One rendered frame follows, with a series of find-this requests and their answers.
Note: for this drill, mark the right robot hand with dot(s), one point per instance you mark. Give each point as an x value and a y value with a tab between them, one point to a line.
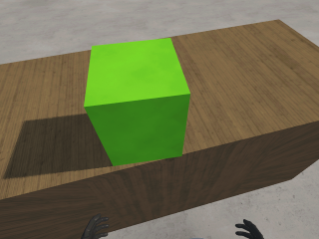
254	233

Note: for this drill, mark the left robot hand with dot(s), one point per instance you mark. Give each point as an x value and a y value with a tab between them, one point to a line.
92	228

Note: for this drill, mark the carton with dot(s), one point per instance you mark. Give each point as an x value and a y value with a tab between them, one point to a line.
137	100

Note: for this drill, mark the pedestal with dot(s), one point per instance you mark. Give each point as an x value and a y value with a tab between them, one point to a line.
252	122

